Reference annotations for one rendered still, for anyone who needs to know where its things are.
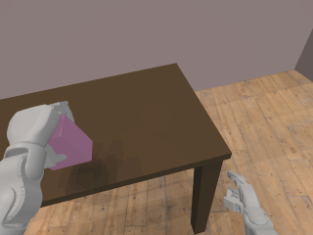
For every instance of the robot right forearm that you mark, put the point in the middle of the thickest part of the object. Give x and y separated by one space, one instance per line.
257 222

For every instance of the table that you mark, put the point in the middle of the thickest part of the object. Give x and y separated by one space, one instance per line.
143 125

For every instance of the robot left forearm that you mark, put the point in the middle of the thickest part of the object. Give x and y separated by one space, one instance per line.
21 172

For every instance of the left robot hand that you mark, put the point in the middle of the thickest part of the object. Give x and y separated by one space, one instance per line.
36 125

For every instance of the right robot hand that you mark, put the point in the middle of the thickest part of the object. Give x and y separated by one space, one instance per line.
237 200

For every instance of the sponge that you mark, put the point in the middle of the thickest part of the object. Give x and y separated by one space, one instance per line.
68 139

